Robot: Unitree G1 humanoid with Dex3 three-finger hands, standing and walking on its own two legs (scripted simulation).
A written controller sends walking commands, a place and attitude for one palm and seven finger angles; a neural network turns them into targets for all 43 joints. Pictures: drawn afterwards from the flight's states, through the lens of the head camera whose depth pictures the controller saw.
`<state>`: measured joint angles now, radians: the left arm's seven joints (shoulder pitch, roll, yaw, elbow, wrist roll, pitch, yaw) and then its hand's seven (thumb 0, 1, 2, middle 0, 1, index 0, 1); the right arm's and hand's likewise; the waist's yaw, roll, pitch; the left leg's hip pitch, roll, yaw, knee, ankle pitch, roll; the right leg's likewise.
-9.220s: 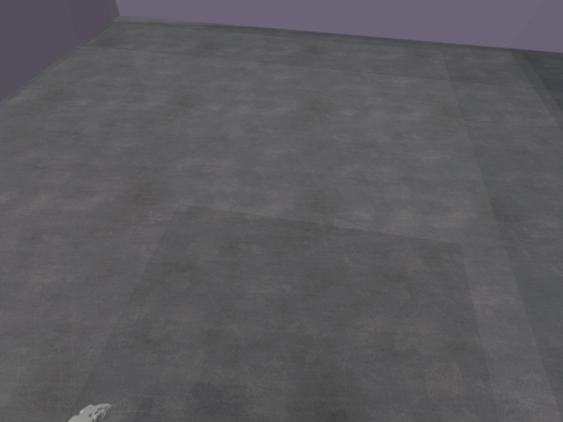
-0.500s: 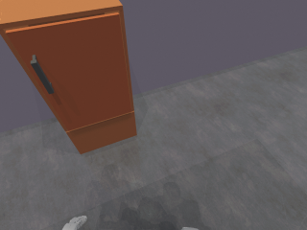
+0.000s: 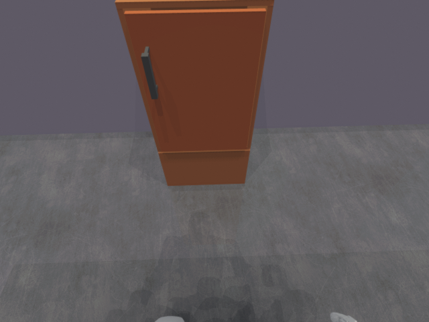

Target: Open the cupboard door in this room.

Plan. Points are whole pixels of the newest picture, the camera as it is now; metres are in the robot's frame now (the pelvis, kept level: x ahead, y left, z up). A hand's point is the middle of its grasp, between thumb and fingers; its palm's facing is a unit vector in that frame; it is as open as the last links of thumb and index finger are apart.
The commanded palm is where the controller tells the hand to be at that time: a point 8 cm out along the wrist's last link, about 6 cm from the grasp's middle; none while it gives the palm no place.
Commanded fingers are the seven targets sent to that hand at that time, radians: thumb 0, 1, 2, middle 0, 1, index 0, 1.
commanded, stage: take the last steps up to it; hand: left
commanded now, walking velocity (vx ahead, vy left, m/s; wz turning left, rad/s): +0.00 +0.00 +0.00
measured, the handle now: (151, 73) +0.78 +0.28 -0.02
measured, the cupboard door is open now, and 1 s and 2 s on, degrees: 0 0 0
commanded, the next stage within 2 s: come to a stop and stand still in 0.92 s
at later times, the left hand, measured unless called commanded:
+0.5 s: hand out of the picture +0.10 +0.19 -0.17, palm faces +0.05 -0.98 -0.21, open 7.4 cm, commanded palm none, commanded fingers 0.00 0.90 0.90 -0.20 -0.30 -0.20 -0.30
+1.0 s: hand out of the picture +0.09 +0.16 -0.19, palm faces +0.20 -0.97 -0.12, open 7.4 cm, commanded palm none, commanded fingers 0.00 0.90 0.90 -0.20 -0.30 -0.20 -0.30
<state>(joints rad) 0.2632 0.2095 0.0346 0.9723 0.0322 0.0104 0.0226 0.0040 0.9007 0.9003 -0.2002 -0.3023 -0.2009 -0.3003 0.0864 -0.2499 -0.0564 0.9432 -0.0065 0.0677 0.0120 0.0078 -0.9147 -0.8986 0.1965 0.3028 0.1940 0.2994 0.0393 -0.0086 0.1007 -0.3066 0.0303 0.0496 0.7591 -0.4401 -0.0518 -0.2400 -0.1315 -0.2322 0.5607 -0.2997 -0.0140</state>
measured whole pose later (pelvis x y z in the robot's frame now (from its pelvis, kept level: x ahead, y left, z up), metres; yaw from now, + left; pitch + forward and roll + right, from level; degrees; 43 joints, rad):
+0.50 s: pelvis +0.05 +0.00 +0.00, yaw +3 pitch -2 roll +2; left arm 0.21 0.19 0.03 1.04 0.02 -0.01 -0.02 0.01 0.91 0.90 -0.20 -0.30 -0.20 -0.30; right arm 0.37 -0.19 -0.04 1.10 -0.02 -0.01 -0.01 0.00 -0.92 -0.90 0.20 0.30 0.20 0.30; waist -0.02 0.00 0.04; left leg -0.06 0.01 0.06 0.46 -0.36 -0.01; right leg -0.30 -0.08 -0.10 0.58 -0.28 0.03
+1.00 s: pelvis +0.20 +0.03 -0.01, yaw +6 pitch -1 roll -1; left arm 0.43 0.12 0.02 1.17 0.02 -0.04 0.02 0.00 0.90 0.90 -0.20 -0.30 -0.20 -0.30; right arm 0.14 -0.17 -0.04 1.02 -0.02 -0.04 0.02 0.01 -0.93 -0.90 0.20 0.30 0.20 0.30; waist 0.04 -0.02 0.07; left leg -0.37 0.07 0.12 0.59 -0.17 0.03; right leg -0.06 -0.07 -0.16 0.58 -0.45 0.01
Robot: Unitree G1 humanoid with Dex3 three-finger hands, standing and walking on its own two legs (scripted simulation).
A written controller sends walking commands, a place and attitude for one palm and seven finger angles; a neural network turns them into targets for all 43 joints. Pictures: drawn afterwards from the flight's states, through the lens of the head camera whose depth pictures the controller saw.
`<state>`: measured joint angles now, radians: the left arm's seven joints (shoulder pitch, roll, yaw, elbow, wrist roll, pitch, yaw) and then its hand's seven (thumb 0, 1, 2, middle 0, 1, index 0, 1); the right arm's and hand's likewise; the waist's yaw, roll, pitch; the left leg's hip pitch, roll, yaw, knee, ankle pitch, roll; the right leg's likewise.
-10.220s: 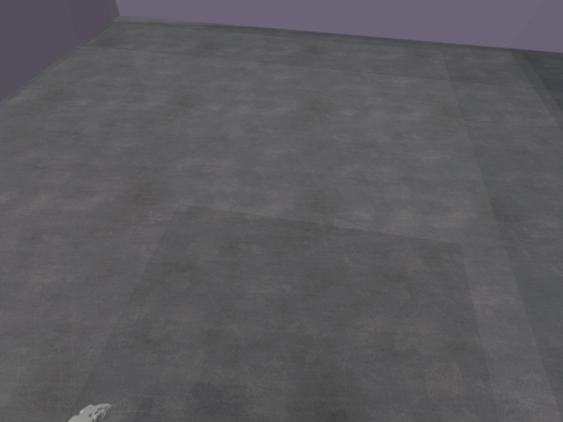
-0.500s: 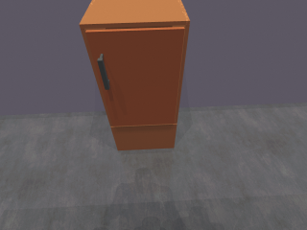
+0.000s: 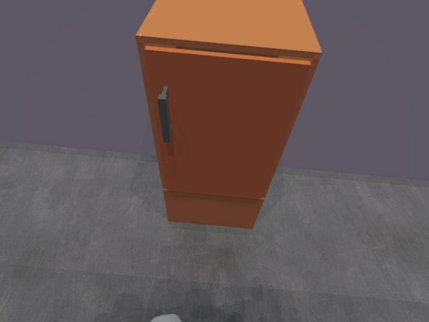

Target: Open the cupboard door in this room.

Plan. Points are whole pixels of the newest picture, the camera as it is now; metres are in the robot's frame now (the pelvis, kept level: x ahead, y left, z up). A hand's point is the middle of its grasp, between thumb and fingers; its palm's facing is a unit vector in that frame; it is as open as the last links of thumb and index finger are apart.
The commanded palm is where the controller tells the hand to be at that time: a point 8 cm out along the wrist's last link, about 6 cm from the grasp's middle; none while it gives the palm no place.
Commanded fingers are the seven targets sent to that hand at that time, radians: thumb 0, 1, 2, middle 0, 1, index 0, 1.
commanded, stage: come to a stop and stand still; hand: left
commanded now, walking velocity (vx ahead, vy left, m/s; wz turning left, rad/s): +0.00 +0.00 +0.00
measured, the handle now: (166, 115) +0.60 +0.20 +0.00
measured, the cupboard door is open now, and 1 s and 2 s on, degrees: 0 0 0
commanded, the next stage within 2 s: look again from close up in 1.12 s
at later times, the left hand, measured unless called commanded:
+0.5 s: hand out of the picture +0.13 +0.15 -0.14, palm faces -0.01 -0.96 -0.29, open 7.4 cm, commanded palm none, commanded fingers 0.00 0.90 0.90 -0.20 -0.30 -0.20 -0.30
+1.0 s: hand out of the picture +0.00 +0.18 -0.17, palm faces +0.05 -0.97 -0.22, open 7.4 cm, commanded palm none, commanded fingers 0.00 0.90 0.90 -0.20 -0.30 -0.20 -0.30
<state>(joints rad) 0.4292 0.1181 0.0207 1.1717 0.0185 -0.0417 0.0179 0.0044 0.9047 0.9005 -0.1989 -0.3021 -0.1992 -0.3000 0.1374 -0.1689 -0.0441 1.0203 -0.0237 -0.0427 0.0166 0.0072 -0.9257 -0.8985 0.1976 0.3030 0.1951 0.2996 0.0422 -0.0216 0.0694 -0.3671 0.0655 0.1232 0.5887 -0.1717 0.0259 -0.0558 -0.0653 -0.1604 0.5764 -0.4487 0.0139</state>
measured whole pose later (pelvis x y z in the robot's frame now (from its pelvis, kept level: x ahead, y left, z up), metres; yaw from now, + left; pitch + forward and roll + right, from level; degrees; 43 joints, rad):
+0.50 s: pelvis +0.04 -0.04 +0.01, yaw -1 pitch -2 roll +2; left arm 0.15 0.18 0.03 0.98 0.03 0.01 0.03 0.00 0.91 0.90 -0.20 -0.30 -0.20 -0.30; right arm 0.18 -0.20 -0.07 1.04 -0.01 0.06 -0.02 0.00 -0.92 -0.90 0.20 0.30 0.20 0.30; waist -0.01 0.04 0.10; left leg -0.36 0.02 0.04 0.87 -0.49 -0.02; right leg -0.30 -0.05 -0.09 0.60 -0.28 -0.04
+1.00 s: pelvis +0.00 -0.01 +0.01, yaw -1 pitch -1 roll +2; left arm 0.27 0.21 0.03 1.10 0.02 0.04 0.02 0.00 0.91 0.90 -0.20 -0.30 -0.20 -0.30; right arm 0.25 -0.15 -0.01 1.08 -0.01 0.02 -0.03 0.01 -0.92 -0.90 0.20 0.30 0.20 0.30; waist 0.04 -0.05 0.03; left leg -0.13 0.00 0.04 0.43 -0.28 -0.01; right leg -0.27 -0.07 -0.05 0.50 -0.20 0.01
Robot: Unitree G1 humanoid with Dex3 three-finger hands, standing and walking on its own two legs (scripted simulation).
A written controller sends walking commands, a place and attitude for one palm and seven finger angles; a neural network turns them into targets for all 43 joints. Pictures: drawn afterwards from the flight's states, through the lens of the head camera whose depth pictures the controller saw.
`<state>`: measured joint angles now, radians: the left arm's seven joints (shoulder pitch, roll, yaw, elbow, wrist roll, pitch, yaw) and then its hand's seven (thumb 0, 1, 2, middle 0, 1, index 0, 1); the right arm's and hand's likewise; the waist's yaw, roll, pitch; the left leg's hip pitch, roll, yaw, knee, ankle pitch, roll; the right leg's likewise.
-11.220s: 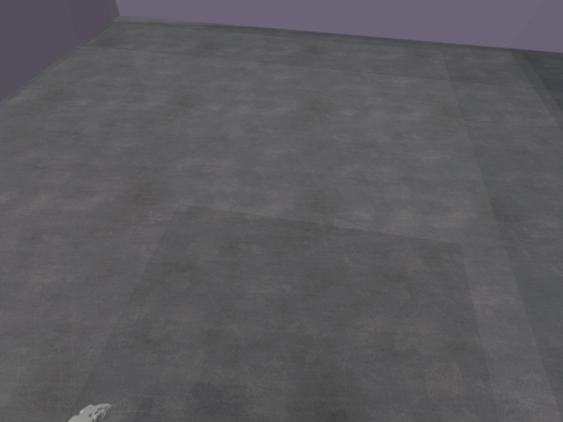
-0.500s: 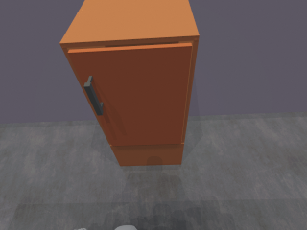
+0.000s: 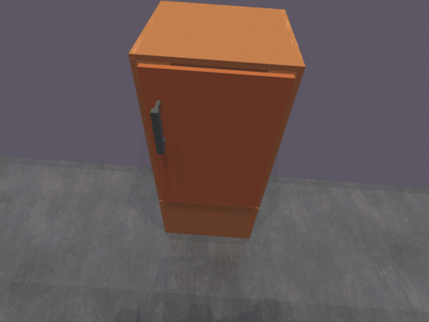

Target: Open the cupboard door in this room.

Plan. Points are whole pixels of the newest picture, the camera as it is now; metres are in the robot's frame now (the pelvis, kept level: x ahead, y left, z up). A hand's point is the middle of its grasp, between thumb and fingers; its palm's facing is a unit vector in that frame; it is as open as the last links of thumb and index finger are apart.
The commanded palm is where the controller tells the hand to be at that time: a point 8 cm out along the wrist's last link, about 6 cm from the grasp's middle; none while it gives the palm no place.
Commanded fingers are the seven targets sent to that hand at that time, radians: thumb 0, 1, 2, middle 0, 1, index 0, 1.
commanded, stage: come to a stop and stand still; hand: left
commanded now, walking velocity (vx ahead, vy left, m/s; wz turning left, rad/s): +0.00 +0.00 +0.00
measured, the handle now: (159, 128) +0.60 +0.22 -0.02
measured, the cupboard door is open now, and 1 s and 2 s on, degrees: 0 0 0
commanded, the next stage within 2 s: look again from close up in 0.12 s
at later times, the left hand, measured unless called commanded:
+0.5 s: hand out of the picture +0.03 +0.19 -0.17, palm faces +0.02 -0.97 -0.24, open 7.4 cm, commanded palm none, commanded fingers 0.00 0.90 0.90 -0.20 -0.30 -0.20 -0.30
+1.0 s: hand out of the picture +0.03 +0.17 -0.17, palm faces +0.03 -0.98 -0.21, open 7.4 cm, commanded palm none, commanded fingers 0.00 0.90 0.90 -0.20 -0.30 -0.20 -0.30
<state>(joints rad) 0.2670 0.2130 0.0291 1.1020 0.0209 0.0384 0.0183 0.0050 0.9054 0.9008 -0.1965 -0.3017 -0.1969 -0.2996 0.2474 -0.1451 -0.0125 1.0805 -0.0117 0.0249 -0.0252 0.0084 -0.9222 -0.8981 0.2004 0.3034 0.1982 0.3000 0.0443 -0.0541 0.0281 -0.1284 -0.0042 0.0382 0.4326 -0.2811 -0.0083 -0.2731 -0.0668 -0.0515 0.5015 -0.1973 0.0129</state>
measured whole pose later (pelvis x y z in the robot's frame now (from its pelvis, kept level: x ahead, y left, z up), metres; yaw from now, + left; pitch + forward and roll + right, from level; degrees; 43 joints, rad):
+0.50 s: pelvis +0.01 +0.01 +0.00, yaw +0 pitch -2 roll +1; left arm 0.26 0.15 -0.01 1.11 0.01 -0.02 0.03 0.01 0.91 0.90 -0.20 -0.30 -0.20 -0.30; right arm 0.34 -0.14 0.01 1.05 -0.01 -0.02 -0.02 0.01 -0.92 -0.90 0.20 0.30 0.20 0.30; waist 0.00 0.04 0.02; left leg -0.12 0.01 0.04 0.48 -0.33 0.00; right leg -0.26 -0.06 -0.05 0.53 -0.24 0.01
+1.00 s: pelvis +0.02 -0.01 -0.01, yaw -1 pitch -1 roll +1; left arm 0.28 0.14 0.02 1.10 0.02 -0.01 0.02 0.00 0.91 0.90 -0.20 -0.30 -0.20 -0.30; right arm 0.33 -0.17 0.00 1.09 -0.03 -0.01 -0.02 0.01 -0.91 -0.90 0.20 0.30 0.20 0.30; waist 0.01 0.03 0.04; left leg -0.13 0.04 0.04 0.52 -0.36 -0.01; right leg -0.27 -0.03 -0.06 0.57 -0.28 -0.02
